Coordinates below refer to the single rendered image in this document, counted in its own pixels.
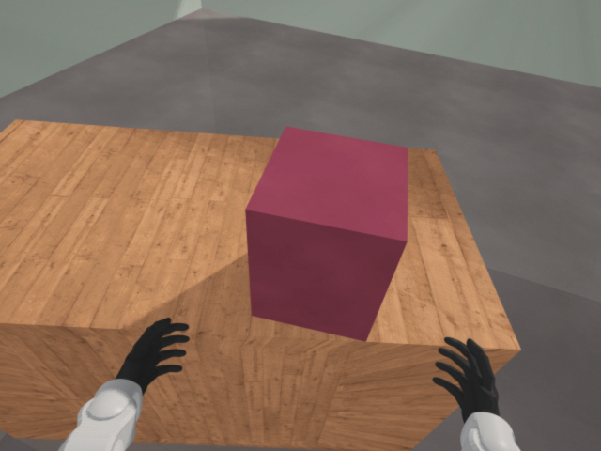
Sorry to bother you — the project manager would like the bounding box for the left robot forearm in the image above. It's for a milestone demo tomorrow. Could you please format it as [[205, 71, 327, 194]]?
[[58, 379, 143, 451]]

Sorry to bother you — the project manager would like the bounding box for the left robot hand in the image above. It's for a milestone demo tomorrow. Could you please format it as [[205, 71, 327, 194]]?
[[116, 318, 190, 394]]

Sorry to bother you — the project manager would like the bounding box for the pedestal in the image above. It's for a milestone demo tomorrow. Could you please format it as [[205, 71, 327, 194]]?
[[0, 119, 521, 451]]

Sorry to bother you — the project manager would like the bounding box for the carton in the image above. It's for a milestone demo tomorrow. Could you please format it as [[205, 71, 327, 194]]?
[[245, 126, 408, 342]]

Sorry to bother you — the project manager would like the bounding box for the right robot forearm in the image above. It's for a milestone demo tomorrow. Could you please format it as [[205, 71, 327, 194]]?
[[460, 412, 520, 451]]

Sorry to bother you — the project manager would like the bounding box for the right robot hand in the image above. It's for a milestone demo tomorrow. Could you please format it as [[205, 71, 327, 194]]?
[[433, 337, 500, 424]]

